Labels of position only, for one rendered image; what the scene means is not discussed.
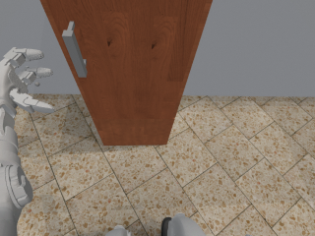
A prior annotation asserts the robot left upper arm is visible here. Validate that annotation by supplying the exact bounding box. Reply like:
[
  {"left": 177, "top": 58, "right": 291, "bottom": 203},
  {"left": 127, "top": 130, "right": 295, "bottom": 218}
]
[{"left": 0, "top": 164, "right": 33, "bottom": 236}]

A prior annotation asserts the right robot shin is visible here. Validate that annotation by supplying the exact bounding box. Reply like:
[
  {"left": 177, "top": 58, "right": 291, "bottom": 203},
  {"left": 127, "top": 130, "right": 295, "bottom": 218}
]
[{"left": 167, "top": 212, "right": 185, "bottom": 236}]

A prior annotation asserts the robot left hand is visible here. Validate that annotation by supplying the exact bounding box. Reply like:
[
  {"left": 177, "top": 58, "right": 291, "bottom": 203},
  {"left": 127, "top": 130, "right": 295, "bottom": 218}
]
[{"left": 0, "top": 47, "right": 55, "bottom": 114}]

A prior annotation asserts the cupboard door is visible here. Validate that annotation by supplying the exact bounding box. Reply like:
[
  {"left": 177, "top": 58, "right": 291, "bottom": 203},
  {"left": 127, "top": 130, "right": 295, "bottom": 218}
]
[{"left": 45, "top": 0, "right": 207, "bottom": 119}]

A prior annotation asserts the right robot foot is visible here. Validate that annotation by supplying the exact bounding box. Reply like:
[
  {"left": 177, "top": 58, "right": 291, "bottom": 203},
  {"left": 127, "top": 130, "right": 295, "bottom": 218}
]
[{"left": 161, "top": 217, "right": 171, "bottom": 236}]

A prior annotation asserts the robot left forearm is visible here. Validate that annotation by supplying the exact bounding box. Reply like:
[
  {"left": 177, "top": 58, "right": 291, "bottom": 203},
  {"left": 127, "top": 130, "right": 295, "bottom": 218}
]
[{"left": 0, "top": 98, "right": 22, "bottom": 167}]

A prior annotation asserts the handle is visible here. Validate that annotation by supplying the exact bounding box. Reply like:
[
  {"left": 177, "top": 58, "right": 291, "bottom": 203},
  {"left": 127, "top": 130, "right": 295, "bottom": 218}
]
[{"left": 62, "top": 21, "right": 88, "bottom": 78}]

